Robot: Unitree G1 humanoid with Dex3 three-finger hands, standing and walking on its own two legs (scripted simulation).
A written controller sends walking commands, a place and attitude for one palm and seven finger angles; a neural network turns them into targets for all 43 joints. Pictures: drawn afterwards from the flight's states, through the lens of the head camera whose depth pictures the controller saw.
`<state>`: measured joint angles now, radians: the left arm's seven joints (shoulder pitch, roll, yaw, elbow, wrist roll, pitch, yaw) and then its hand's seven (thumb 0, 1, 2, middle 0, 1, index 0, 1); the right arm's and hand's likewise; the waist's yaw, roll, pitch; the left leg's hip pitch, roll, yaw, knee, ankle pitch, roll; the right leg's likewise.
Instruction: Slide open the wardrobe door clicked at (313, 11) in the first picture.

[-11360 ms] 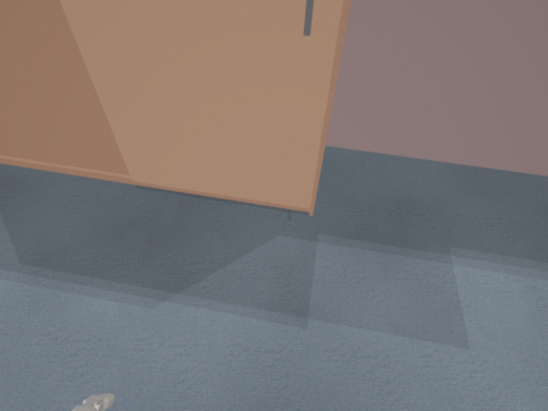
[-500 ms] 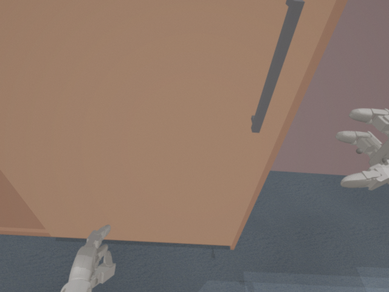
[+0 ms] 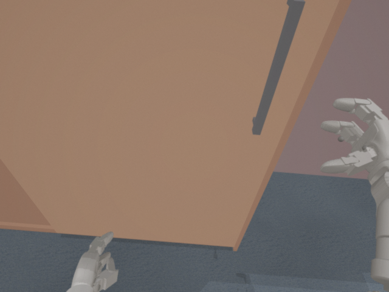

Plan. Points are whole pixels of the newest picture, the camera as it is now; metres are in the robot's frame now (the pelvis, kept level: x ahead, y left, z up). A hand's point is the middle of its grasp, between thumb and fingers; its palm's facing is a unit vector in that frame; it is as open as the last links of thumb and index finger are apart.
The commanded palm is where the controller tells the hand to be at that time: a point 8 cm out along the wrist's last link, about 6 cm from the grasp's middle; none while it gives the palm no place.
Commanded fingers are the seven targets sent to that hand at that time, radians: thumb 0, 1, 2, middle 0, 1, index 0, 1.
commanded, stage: move the hooked fingers beside the handle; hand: right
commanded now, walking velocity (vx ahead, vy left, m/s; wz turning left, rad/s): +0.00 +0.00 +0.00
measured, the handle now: (271, 75) +0.51 -0.14 +0.24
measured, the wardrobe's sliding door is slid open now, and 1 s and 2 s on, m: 0.00 0.00 0.00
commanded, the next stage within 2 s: feel for the door with the fingertips in 1.60 s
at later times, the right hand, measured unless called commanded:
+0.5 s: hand (316, 122) +0.39 -0.22 +0.21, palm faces +0.09 +1.00 -0.02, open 14.0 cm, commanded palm +0.36 -0.26 +0.20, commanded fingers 0.00 0.50 -0.30 0.30 1.20 0.30 1.20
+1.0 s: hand (304, 111) +0.43 -0.21 +0.20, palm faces +0.08 +1.00 +0.00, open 14.0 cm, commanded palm +0.40 -0.26 +0.20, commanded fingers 0.00 0.50 -0.30 0.30 1.20 0.30 1.20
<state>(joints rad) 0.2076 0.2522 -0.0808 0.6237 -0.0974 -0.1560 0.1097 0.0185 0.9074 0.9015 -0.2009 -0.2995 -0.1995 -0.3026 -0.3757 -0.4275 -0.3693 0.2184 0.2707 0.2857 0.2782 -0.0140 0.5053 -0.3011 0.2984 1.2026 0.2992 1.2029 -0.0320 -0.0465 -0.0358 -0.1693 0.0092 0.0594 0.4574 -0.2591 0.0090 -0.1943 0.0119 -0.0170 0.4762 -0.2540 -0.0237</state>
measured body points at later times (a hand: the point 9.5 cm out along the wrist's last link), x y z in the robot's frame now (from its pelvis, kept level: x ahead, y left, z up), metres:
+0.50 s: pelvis +0.00 +0.01 +0.00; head -0.02 +0.02 +0.45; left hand +0.15 +0.25 -0.09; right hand +0.38 -0.27 +0.21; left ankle -0.01 +0.11 -0.74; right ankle +0.00 -0.10 -0.74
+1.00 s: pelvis +0.00 +0.01 +0.00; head +0.00 +0.02 +0.45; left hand +0.10 +0.27 -0.10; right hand +0.42 -0.26 +0.20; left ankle -0.01 +0.11 -0.74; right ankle +0.00 -0.10 -0.74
